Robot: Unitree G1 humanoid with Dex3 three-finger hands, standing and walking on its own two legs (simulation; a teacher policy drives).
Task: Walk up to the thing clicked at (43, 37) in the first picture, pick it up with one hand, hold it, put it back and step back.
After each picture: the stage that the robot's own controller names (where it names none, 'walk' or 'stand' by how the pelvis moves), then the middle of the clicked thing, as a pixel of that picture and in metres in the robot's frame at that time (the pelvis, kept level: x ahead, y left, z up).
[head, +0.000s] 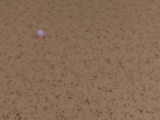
stand; (41, 35) +1.39 +0.47 -0.72
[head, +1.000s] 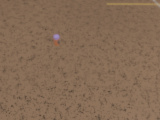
walk; (56, 40) +1.32 +0.20 -0.70
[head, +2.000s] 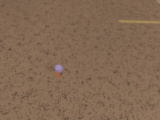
walk; (58, 71) +0.87 +0.16 -0.71
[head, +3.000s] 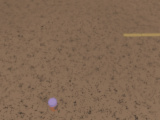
walk; (53, 104) +0.54 +0.21 -0.71
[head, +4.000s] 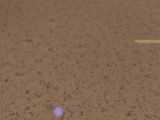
stand; (58, 114) +0.47 +0.20 -0.71
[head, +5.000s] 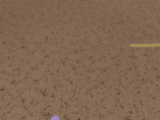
stand; out of the picture +0.44 +0.21 -0.72
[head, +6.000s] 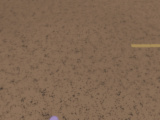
stand; out of the picture +0.42 +0.21 -0.73
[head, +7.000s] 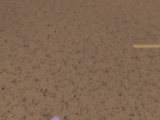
stand; out of the picture +0.41 +0.20 -0.73
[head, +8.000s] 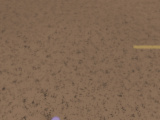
go down; out of the picture +0.42 +0.20 -0.73
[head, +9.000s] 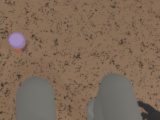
go down; (18, 43) +0.50 +0.24 -0.34
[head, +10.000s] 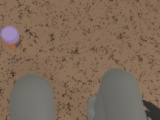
approach; (12, 38) +0.50 +0.25 -0.30
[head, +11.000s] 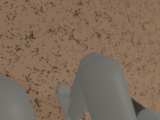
close in; out of the picture +0.48 +0.30 -0.23
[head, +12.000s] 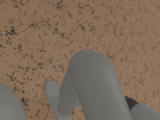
close; out of the picture +0.47 +0.32 -0.23
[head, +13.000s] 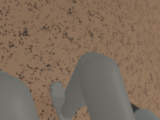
lift; out of the picture +0.44 +0.28 -0.24
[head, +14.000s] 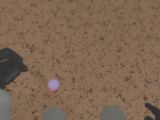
hold; (53, 86) +0.45 +0.16 -0.52
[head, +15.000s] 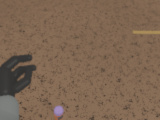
hold; (58, 113) +0.42 +0.16 -0.67
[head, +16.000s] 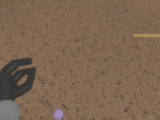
hold; (58, 116) +0.42 +0.16 -0.67
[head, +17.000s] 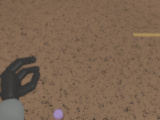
hold; (58, 116) +0.42 +0.17 -0.67
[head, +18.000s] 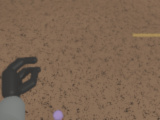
crouch; (58, 117) +0.41 +0.17 -0.68
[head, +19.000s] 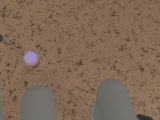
crouch; (32, 60) +0.47 +0.19 -0.38
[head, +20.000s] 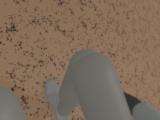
lower; out of the picture +0.45 +0.27 -0.23
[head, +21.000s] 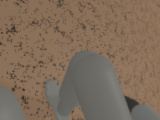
lower; out of the picture +0.45 +0.27 -0.23
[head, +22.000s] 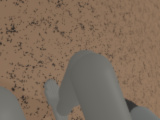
lower; out of the picture +0.45 +0.27 -0.24
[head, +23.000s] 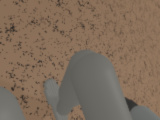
lower; out of the picture +0.45 +0.27 -0.24
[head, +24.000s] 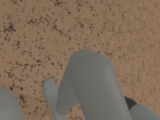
loosen; out of the picture +0.45 +0.27 -0.24
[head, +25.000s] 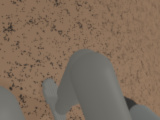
withdraw; out of the picture +0.38 +0.21 -0.26
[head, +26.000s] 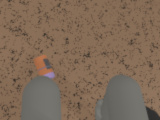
walk; (44, 68) +0.39 +0.16 -0.36
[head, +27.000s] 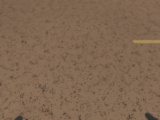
stand; out of the picture +0.31 +0.14 -0.68
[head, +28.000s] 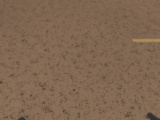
stand; out of the picture +0.32 +0.15 -0.69
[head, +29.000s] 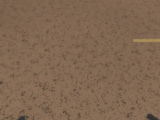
stand; out of the picture +0.31 +0.16 -0.69
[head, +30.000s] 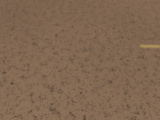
stand; out of the picture +0.32 +0.15 -0.75
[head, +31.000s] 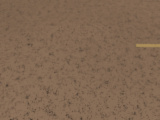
stand; out of the picture +0.30 +0.17 -0.75
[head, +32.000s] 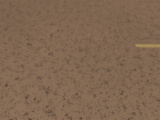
walk; out of the picture +0.29 +0.17 -0.75
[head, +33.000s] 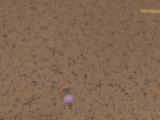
walk; (66, 94) +0.50 +0.13 -0.72
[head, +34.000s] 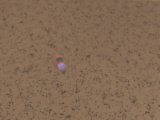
walk; (59, 62) +0.84 +0.19 -0.73
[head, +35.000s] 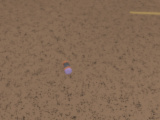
stand; (66, 67) +0.93 +0.16 -0.73
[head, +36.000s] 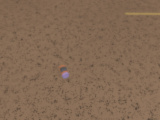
stand; (64, 71) +0.90 +0.16 -0.75
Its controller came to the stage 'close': yes
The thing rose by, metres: 0.01
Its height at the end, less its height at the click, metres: -0.02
